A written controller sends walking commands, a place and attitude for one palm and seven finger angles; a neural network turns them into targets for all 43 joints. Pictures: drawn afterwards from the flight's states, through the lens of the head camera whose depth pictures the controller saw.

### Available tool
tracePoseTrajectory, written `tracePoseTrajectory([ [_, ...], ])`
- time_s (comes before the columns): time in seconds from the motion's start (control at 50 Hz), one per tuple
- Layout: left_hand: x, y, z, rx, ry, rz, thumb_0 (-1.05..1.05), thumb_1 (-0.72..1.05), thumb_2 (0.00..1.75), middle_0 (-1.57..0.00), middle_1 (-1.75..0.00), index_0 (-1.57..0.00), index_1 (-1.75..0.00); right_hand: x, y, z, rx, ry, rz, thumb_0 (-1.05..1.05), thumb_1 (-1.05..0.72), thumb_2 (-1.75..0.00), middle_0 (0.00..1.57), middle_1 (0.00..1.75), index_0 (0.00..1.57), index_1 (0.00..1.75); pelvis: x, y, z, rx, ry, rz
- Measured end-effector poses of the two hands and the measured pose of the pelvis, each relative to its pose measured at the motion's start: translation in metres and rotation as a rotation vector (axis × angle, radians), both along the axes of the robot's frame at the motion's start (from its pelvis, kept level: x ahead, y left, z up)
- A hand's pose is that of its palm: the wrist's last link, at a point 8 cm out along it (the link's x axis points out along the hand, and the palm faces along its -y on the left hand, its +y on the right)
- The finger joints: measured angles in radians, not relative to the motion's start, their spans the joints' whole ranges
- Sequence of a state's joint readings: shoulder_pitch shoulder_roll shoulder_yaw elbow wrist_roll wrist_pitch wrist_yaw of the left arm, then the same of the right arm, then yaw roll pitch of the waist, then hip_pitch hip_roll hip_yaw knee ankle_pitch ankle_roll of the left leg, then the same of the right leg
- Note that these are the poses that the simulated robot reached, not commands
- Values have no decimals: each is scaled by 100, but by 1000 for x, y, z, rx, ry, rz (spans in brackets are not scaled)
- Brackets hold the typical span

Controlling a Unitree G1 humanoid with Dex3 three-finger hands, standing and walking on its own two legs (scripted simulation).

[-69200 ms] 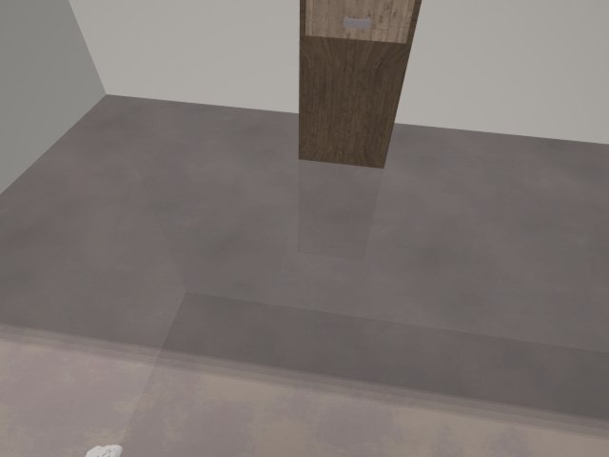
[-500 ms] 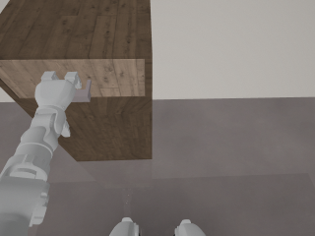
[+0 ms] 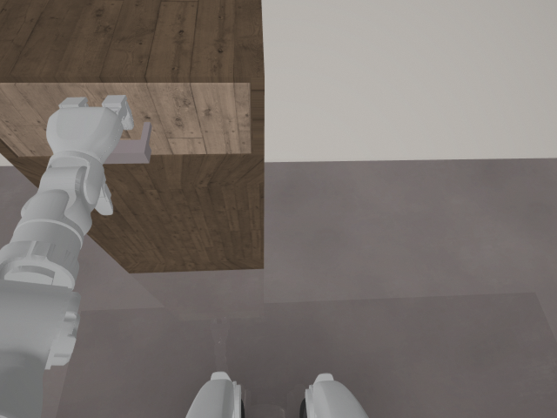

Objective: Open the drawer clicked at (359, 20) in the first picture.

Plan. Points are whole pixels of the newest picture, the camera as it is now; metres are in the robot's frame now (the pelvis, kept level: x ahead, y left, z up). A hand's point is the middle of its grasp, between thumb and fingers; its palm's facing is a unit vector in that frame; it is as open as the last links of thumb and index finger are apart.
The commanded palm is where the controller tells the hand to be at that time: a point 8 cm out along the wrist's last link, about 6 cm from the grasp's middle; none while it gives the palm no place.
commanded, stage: lift the hand off the handle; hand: left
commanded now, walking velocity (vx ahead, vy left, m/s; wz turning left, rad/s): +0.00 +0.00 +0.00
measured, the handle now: (117, 140) +0.53 +0.25 +0.03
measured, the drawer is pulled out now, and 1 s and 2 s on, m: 0.00 0.00 0.00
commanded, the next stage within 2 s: draw the hand back to the body in 1.34 s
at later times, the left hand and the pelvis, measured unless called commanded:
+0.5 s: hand (99, 151) +0.49 +0.26 +0.05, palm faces -0.08 -0.02 -1.00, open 13.6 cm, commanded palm +0.48 +0.25 +0.13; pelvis +0.01 +0.01 +0.02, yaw -1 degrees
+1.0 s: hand (83, 104) +0.49 +0.24 +0.14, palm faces -0.01 -0.01 -1.00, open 13.5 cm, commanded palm +0.47 +0.25 +0.20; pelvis +0.05 +0.00 +0.05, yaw +1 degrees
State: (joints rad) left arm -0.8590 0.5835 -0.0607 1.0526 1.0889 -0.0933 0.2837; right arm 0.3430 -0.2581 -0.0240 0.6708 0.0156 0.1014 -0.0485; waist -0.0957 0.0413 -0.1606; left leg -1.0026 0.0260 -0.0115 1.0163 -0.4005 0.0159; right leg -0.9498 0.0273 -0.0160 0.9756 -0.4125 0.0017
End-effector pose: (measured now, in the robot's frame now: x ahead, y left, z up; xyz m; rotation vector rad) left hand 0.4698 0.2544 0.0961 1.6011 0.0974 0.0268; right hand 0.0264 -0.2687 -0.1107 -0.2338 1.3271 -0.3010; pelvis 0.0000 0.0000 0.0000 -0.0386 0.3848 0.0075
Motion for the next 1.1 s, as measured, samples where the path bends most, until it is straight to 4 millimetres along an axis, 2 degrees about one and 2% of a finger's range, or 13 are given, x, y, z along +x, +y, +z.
tracePoseTrajectory([
  [0.14,0,0,1,-2,8,-2,0,-49,30,-37,-141,-34,-122,-9,1,0,-7,-5,-8,0,-90,-90,20,30,20,30,-7,0,-2,-3,-2,1],
  [0.26,-1,2,4,-31,28,0,0,-49,30,-37,-137,-34,-121,-19,4,6,-12,2,-31,0,-90,-90,20,30,20,30,-8,3,4,-5,-16,-4],
  [0.4,1,1,8,-52,36,-27,0,-49,30,-34,-127,-34,-120,-28,9,19,-15,34,-56,0,-90,-90,20,30,20,30,1,8,16,-8,-33,-9],
  [0.5,2,3,12,-56,31,-45,0,-49,30,-33,-123,-37,-121,-25,12,26,-14,51,-64,0,-90,-90,20,30,20,30,11,12,23,-9,-47,-10],
  [0.64,2,3,25,-75,-2,-51,0,-49,31,-36,-121,-39,-121,1,14,31,-3,27,-53,0,-90,-90,20,30,20,30,27,16,33,-8,-74,-7],
  [0.8,0,0,59,-69,-58,-37,0,-49,30,-37,-121,-39,-121,53,18,35,39,-80,-17,0,-90,-90,20,30,20,30,40,15,42,-1,-117,-1],
  [0.94,1,-8,85,-47,-31,-14,0,-49,30,-34,-121,-39,-122,94,19,40,73,-167,34,0,-90,-90,20,30,20,30,44,8,48,13,-158,6],
  [1.02,4,-14,101,-46,-33,-25,0,-49,30,-33,-120,-36,-122,107,15,43,76,-197,48,0,-90,-90,20,30,20,30,46,3,51,19,-173,7],
  [1.1,10,-15,114,-40,-25,-14,0,-49,30,-33,-120,-34,-121,110,8,45,74,-200,48,0,-90,-90,20,30,20,30,48,-3,52,25,-181,5],
])
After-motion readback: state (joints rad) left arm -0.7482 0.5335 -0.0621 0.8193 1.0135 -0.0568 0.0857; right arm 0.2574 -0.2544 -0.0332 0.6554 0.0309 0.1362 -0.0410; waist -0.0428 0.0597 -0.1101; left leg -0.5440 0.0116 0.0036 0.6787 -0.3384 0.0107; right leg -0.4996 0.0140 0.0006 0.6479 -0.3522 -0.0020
